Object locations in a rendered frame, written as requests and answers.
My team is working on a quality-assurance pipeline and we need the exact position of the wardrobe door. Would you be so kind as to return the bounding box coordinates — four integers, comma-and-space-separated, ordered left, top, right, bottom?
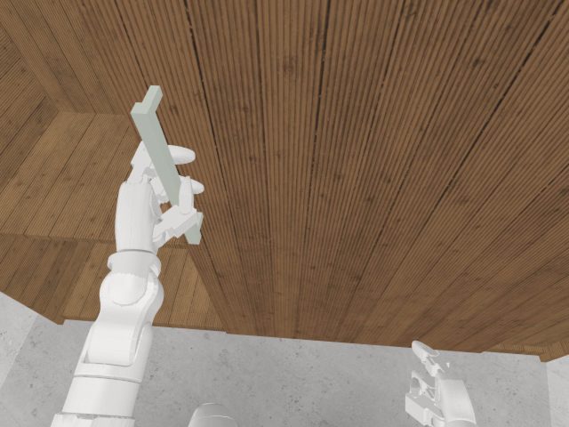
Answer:
501, 308, 569, 347
70, 0, 569, 353

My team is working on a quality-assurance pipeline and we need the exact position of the robot right hand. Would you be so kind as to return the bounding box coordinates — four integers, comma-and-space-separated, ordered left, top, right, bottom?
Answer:
405, 341, 477, 427

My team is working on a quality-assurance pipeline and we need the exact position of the left robot thigh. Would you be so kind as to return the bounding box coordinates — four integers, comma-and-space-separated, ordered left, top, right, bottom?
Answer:
188, 404, 237, 427

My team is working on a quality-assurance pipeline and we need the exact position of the handle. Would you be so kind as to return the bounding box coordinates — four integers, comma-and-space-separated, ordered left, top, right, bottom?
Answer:
131, 85, 204, 245

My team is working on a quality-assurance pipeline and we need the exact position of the left robot forearm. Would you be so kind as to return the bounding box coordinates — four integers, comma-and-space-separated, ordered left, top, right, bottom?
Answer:
51, 249, 164, 427

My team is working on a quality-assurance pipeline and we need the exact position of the robot left hand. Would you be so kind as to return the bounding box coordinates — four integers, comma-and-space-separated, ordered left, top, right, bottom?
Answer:
115, 141, 204, 255

